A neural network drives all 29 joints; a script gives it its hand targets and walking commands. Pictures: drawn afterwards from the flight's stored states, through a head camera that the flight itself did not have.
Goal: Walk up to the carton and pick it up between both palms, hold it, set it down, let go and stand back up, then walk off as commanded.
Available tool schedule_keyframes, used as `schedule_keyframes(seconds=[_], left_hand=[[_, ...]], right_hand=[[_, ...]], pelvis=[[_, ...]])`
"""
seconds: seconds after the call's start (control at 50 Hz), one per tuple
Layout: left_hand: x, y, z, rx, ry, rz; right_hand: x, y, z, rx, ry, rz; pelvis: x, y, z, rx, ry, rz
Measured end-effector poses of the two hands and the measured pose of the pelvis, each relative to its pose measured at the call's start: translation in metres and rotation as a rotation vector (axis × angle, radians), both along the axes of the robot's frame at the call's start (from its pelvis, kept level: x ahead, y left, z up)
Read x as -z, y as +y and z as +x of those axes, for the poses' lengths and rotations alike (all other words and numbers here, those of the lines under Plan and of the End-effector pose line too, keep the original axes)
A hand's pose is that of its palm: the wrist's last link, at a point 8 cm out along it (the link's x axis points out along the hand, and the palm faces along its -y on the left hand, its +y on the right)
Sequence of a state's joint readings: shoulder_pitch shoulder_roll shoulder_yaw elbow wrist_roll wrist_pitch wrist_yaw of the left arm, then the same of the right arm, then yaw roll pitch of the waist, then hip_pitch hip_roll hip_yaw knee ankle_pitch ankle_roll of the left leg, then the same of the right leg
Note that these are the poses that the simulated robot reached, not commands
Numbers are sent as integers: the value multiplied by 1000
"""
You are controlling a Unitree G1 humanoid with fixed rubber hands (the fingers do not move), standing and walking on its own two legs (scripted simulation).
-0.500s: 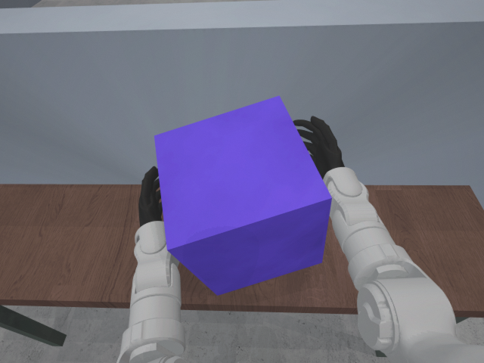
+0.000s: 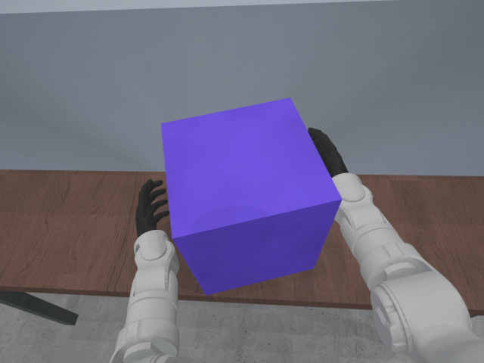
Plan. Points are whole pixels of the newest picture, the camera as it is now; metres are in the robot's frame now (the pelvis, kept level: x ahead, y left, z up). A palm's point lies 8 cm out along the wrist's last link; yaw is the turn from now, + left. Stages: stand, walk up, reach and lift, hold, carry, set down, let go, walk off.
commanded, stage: set down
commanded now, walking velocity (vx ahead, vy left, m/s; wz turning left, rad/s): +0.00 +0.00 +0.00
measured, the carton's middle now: (245, 203) +0.39 +0.05 +0.02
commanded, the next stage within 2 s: none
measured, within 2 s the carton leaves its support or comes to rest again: neither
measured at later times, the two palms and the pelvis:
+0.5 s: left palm (147, 228) +0.33 +0.21 +0.03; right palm (353, 164) +0.45 -0.13 +0.07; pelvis -0.01 -0.01 +0.00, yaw +0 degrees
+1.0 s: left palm (125, 266) +0.26 +0.22 +0.04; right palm (381, 213) +0.37 -0.17 +0.04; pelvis -0.05 +0.00 +0.00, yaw +0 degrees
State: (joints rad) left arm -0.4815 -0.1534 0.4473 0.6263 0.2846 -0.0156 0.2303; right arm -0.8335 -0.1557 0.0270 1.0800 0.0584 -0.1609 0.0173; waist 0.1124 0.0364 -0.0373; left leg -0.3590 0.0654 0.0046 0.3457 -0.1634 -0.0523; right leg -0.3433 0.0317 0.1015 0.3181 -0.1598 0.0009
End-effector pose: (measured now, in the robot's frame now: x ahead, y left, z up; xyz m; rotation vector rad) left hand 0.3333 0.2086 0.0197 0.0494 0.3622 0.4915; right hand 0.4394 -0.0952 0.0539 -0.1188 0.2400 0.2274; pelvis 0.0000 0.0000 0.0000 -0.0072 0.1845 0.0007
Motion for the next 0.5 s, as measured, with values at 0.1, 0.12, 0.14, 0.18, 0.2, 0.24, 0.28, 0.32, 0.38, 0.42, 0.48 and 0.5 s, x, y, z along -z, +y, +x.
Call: schedule_keyframes(seconds=[0.1,0.12,0.14,0.18,0.2,0.24,0.28,0.32,0.38,0.42,0.48,0.5], left_hand=[[-8,0,7,22,-38,24],[-9,-1,9,25,-40,24],[-10,-1,9,27,-39,23],[-11,-2,9,25,-33,16],[-11,-3,9,22,-31,10],[-11,-3,7,17,-27,-1],[-10,-4,6,16,-26,-13],[-10,-5,4,20,-28,-21],[-8,-4,1,26,-25,-28],[-8,-3,-1,28,-27,-29],[-8,-1,-4,27,-26,-26],[-8,0,-5,26,-24,-25]], right_hand=[[6,5,4,-7,-23,42],[6,5,5,-12,-28,44],[6,6,6,-17,-32,43],[5,5,7,-29,-40,37],[4,4,7,-33,-44,34],[1,0,8,-37,-52,25],[-1,-6,8,-35,-59,9],[-4,-14,9,-31,-65,-11],[-8,-24,9,-25,-72,-32],[-10,-29,9,-24,-74,-38],[-12,-32,7,-31,-74,-35],[-12,-33,6,-34,-74,-33]], pelvis=[[2,2,0,1,54,-3],[2,3,1,1,59,-3],[2,3,1,1,60,-3],[2,2,1,1,61,-3],[2,2,2,1,61,-3],[2,0,2,1,61,-1],[2,-1,1,1,60,1],[2,-3,0,1,58,3],[1,-5,-2,0,55,6],[1,-6,-3,0,54,6],[1,-6,-5,0,51,6],[2,-5,-5,0,50,5]])
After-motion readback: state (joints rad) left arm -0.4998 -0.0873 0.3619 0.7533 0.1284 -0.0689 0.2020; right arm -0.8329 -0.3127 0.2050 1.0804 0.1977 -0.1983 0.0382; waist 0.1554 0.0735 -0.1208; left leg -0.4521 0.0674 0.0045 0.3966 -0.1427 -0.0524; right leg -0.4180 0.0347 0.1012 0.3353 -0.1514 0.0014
